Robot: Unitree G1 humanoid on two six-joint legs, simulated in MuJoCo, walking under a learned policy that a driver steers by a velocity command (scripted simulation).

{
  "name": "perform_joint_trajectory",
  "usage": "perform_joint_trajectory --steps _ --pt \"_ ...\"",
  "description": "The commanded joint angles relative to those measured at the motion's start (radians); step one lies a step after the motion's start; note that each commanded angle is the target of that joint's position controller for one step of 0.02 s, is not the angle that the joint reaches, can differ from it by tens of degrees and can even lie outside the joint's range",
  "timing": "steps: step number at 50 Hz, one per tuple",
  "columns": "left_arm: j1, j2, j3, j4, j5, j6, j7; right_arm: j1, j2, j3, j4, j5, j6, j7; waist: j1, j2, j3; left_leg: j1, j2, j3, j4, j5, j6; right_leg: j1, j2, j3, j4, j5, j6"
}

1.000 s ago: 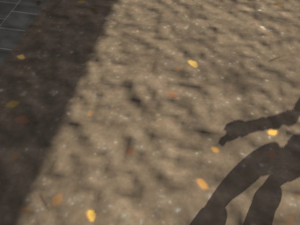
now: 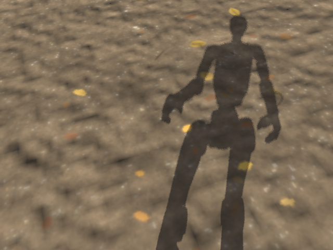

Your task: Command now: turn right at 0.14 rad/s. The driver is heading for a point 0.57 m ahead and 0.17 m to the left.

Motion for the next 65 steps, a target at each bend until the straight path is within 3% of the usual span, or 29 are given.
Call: perform_joint_trajectory --steps 1,4,6,11,18,20,23,25,27,29,30,31,32,33,34,38,40,43,48,51,52,53,54,55,56,57,58,61,65 --pt "-0.024 0.102 0.020 -0.065 0.019 -0.028 -0.005 -0.014 -0.090 -0.005 -0.074 -0.009 -0.018 -0.001 0.017 -0.171 -0.167 -0.098 0.011 -0.029 0.030 -0.067 -0.031 0.204 -0.251 0.264 -0.103 0.400 -0.205" --pt "-0.054 0.114 0.021 -0.042 0.011 -0.042 -0.009 -0.007 -0.111 -0.005 -0.058 -0.016 -0.007 -0.008 0.011 -0.175 -0.125 -0.025 0.018 -0.040 -0.091 0.213 -0.031 0.134 -0.151 0.182 -0.095 0.232 -0.099" --pt "-0.037 0.102 0.015 -0.034 0.014 -0.040 -0.011 0.008 -0.134 -0.008 -0.038 -0.007 -0.009 -0.003 0.024 -0.095 -0.084 -0.020 0.015 -0.022 -0.088 0.234 -0.016 0.109 -0.109 0.145 -0.088 0.190 -0.066" --pt "-0.026 0.101 0.016 -0.001 0.006 -0.041 -0.009 0.013 -0.110 -0.001 -0.008 -0.006 -0.011 -0.010 0.027 -0.051 -0.105 0.014 0.017 -0.023 -0.116 0.277 -0.024 0.152 -0.099 0.132 -0.048 0.367 -0.073" --pt "-0.034 0.093 0.019 0.056 0.005 -0.041 -0.010 0.017 -0.113 -0.002 0.026 -0.005 0.002 -0.028 0.020 -0.040 -0.091 0.046 0.016 -0.016 -0.134 0.250 -0.029 0.128 -0.084 0.122 -0.070 0.311 -0.068" --pt "-0.012 0.105 0.025 0.081 -0.001 -0.037 -0.003 0.031 -0.103 -0.001 0.041 0.000 0.004 -0.034 0.025 -0.064 -0.099 0.028 -0.021 0.029 -0.094 0.083 -0.023 0.123 -0.072 0.127 -0.101 0.016 -0.082" --pt "0.067 0.166 0.044 0.113 -0.010 -0.039 0.000 -0.015 -0.083 0.002 0.016 0.016 -0.013 -0.039 0.071 -0.163 0.009 -0.165 -0.064 0.055 0.088 -0.088 0.012 0.065 -0.185 0.336 -0.251 -0.540 -0.177" --pt "0.102 0.174 0.047 0.133 -0.015 -0.061 0.002 -0.039 -0.085 0.000 -0.005 0.029 -0.042 -0.032 0.079 -0.213 0.054 -0.239 -0.037 -0.011 0.184 -0.152 0.061 0.042 -0.268 0.465 -0.306 -0.562 -0.226" --pt "0.073 0.161 0.044 0.130 -0.024 -0.079 0.002 -0.007 -0.088 -0.003 0.001 0.040 -0.071 -0.012 0.049 -0.212 0.037 -0.228 -0.009 -0.043 0.153 -0.181 0.114 0.050 -0.287 0.454 -0.295 -0.489 -0.222" --pt "-0.044 0.149 0.039 0.102 -0.037 -0.072 0.001 0.132 -0.080 -0.007 0.072 0.034 -0.090 0.006 -0.040 -0.154 0.001 0.065 -0.046 0.016 -0.079 0.047 0.142 -0.100 -0.194 0.282 -0.227 -0.366 -0.157" --pt "-0.073 0.110 0.029 0.089 -0.025 -0.073 0.001 0.225 -0.097 -0.017 0.120 0.021 -0.090 0.008 -0.071 -0.091 -0.023 0.222 -0.037 -0.026 -0.101 0.102 0.133 -0.206 -0.118 0.178 -0.091 -0.280 -0.109" --pt "-0.113 0.027 0.006 0.055 -0.014 -0.083 -0.002 0.337 -0.178 -0.038 0.139 0.013 -0.094 0.008 -0.101 0.144 -0.044 0.310 0.160 -0.344 -0.266 -0.118 0.194 -0.344 0.012 0.000 0.231 -0.232 -0.023" --pt "-0.121 0.082 0.020 0.020 -0.026 -0.102 0.001 0.340 -0.241 -0.049 0.125 0.007 -0.102 0.019 -0.093 0.259 0.010 0.317 0.333 -0.678 -0.382 -0.167 0.314 -0.517 0.044 0.008 0.442 -0.378 -0.004" --pt "-0.064 0.120 0.032 0.044 -0.041 -0.118 -0.004 0.269 -0.173 -0.030 0.100 0.007 -0.107 0.015 -0.046 0.138 0.056 0.302 0.333 -0.651 -0.381 -0.183 0.325 -0.575 -0.023 0.078 0.564 -0.330 -0.016" --pt "-0.015 0.119 0.032 0.072 -0.046 -0.128 -0.014 0.231 -0.131 -0.020 0.084 0.011 -0.109 0.011 -0.021 0.105 0.069 0.318 0.279 -0.549 -0.374 -0.154 0.290 -0.601 -0.052 0.077 0.597 -0.227 -0.029" --pt "-0.053 0.083 0.030 0.079 -0.021 -0.138 -0.039 0.241 -0.079 0.000 0.086 0.003 -0.091 0.014 -0.018 0.087 0.030 0.326 0.170 -0.264 -0.374 0.357 0.210 -0.568 -0.102 0.000 0.529 0.004 -0.020" --pt "-0.094 0.046 0.018 0.062 -0.019 -0.134 -0.049 0.267 -0.085 0.000 0.092 0.007 -0.079 0.006 -0.028 0.075 0.019 0.305 0.140 -0.180 -0.376 0.506 0.209 -0.541 -0.092 -0.039 0.449 0.063 0.005" --pt "-0.209 0.007 -0.003 0.020 -0.025 -0.139 -0.058 0.277 -0.108 -0.002 0.093 0.006 -0.070 -0.011 -0.050 0.067 0.054 0.199 0.102 -0.105 -0.418 0.491 0.197 -0.427 -0.063 -0.077 0.222 0.195 0.023" --pt "-0.301 0.042 -0.001 -0.018 -0.035 -0.149 -0.076 0.315 -0.135 -0.014 0.117 0.022 -0.068 -0.018 -0.040 0.085 0.093 0.248 0.166 -0.099 -0.418 0.523 0.203 -0.351 -0.037 -0.064 0.043 0.246 -0.015" --pt "-0.202 0.106 0.026 0.001 -0.028 -0.149 -0.070 0.294 -0.160 -0.029 0.116 0.021 -0.056 -0.021 0.048 0.116 -0.018 0.326 0.187 -0.091 -0.236 0.968 0.174 -0.177 0.015 -0.079 0.030 0.160 -0.075" --pt "-0.053 0.144 0.048 0.042 -0.029 -0.147 -0.059 0.275 -0.159 -0.028 0.112 0.017 -0.046 -0.021 0.131 0.114 -0.113 0.295 0.160 -0.074 -0.067 1.089 0.155 0.016 0.039 -0.093 0.006 0.172 -0.107" --pt "0.133 0.184 0.066 0.090 -0.026 -0.141 -0.043 0.257 -0.148 -0.021 0.094 0.007 -0.044 -0.022 0.215 0.102 -0.233 0.110 0.129 -0.077 0.158 0.958 0.128 0.328 -0.044 -0.011 0.038 0.191 -0.148" --pt "0.274 0.284 0.088 0.120 0.004 -0.136 -0.032 0.361 -0.012 0.015 0.062 -0.009 -0.056 -0.013 0.174 -0.139 -0.422 -0.277 -0.032 -0.048 0.566 0.323 0.071 0.751 -0.342 0.408 0.042 0.072 -0.280" --pt "0.273 0.205 0.067 0.132 -0.002 -0.135 -0.038 0.399 -0.018 0.017 0.092 0.025 -0.075 -0.008 0.169 -0.233 -0.536 -0.404 -0.113 -0.176 0.768 -0.197 0.064 0.761 -0.454 0.733 -0.148 -0.122 -0.342" --pt "0.178 0.143 0.048 0.130 -0.013 -0.136 -0.034 0.269 -0.128 -0.020 0.055 0.062 -0.085 -0.005 0.161 -0.170 -0.302 -0.492 -0.048 -0.186 0.815 -0.148 0.072 0.564 -0.408 0.589 -0.209 -0.200 -0.277" --pt "0.104 0.112 0.040 0.130 -0.018 -0.138 -0.031 0.192 -0.133 -0.023 0.030 0.070 -0.089 -0.008 0.128 -0.126 -0.166 -0.490 0.005 -0.147 0.782 -0.054 0.080 0.392 -0.369 0.430 -0.243 -0.157 -0.236" --pt "0.048 0.083 0.032 0.139 -0.014 -0.146 -0.035 0.163 -0.107 -0.023 0.029 0.058 -0.084 -0.015 0.091 -0.074 -0.089 -0.451 0.039 -0.135 0.731 0.008 0.075 0.245 -0.325 0.322 -0.285 -0.067 -0.211" --pt "-0.019 0.051 0.032 0.165 0.005 -0.173 -0.043 0.234 -0.037 -0.026 0.056 0.043 -0.040 -0.020 0.012 -0.114 -0.046 -0.316 0.087 -0.136 0.670 0.082 0.062 0.045 -0.259 0.116 -0.371 0.051 -0.189" --pt "-0.009 0.094 0.045 0.205 0.008 -0.188 -0.033 0.137 -0.043 -0.033 -0.004 0.029 -0.022 -0.025 0.010 -0.085 0.018 -0.433 0.101 -0.154 0.548 0.223 0.036 0.024 -0.256 -0.018 -0.418 0.137 -0.199"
